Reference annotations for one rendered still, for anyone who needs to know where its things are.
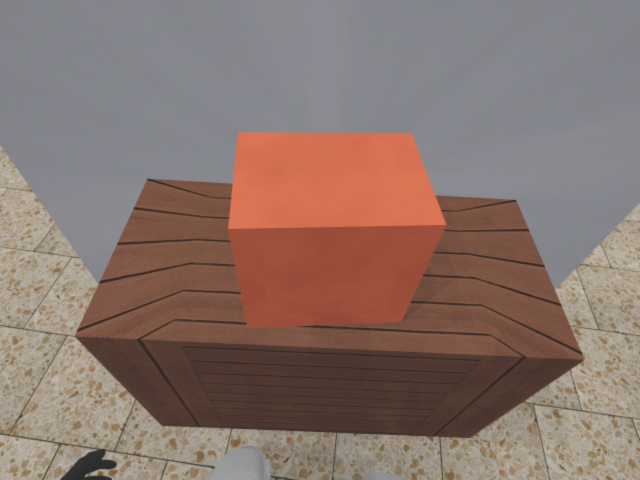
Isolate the left robot hand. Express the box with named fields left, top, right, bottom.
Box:
left=61, top=449, right=117, bottom=480

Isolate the carton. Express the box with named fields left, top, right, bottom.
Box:
left=228, top=133, right=446, bottom=328

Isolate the left robot thigh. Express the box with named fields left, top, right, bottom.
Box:
left=207, top=448, right=271, bottom=480

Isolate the pedestal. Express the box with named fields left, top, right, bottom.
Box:
left=74, top=179, right=585, bottom=438

